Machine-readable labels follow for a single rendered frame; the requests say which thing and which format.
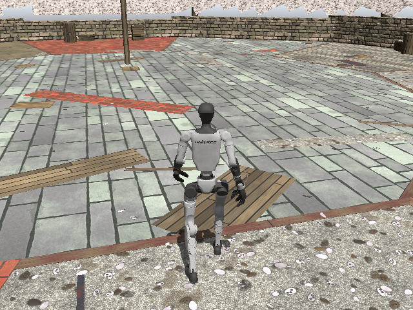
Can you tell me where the robot left upper arm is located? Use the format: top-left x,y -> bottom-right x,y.
176,130 -> 193,164

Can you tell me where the robot right forearm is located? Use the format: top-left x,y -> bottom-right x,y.
230,158 -> 245,190

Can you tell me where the left robot thigh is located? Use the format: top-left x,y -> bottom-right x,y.
183,181 -> 197,237

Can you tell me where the humanoid robot head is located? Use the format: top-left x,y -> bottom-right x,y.
195,102 -> 217,134

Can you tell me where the robot right upper arm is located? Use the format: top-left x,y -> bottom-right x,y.
220,130 -> 237,167

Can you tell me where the robot right hand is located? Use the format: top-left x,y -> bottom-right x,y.
231,188 -> 247,207

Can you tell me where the robot left hand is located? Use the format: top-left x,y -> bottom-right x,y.
173,171 -> 188,182

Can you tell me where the robot left forearm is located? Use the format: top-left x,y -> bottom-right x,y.
173,155 -> 183,174

